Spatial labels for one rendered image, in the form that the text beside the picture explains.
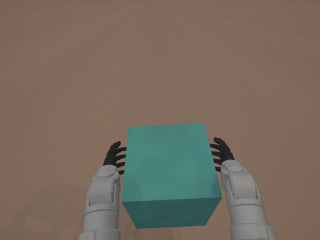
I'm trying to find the robot right hand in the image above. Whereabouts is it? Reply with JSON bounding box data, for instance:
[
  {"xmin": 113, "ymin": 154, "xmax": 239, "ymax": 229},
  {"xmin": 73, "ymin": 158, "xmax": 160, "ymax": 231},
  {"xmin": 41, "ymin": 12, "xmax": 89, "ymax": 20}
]
[{"xmin": 209, "ymin": 137, "xmax": 235, "ymax": 172}]

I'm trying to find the robot left hand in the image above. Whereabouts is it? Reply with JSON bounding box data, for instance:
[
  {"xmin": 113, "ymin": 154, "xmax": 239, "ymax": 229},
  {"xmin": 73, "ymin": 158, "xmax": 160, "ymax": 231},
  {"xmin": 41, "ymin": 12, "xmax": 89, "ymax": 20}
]
[{"xmin": 103, "ymin": 141, "xmax": 127, "ymax": 175}]

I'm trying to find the left robot forearm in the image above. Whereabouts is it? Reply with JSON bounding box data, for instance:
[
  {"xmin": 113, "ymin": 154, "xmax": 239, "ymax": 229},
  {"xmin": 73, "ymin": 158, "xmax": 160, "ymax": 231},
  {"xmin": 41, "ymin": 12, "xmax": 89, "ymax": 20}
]
[{"xmin": 78, "ymin": 164, "xmax": 121, "ymax": 240}]

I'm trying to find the right robot forearm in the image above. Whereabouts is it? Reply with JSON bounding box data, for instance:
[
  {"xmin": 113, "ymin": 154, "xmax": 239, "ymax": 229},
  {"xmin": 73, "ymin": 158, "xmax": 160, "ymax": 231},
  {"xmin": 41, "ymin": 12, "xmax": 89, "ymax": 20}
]
[{"xmin": 220, "ymin": 159, "xmax": 277, "ymax": 240}]

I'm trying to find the carton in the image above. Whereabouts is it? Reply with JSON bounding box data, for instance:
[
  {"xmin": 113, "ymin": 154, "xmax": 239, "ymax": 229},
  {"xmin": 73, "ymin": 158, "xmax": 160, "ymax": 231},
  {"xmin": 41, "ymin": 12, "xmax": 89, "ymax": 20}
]
[{"xmin": 121, "ymin": 123, "xmax": 222, "ymax": 229}]

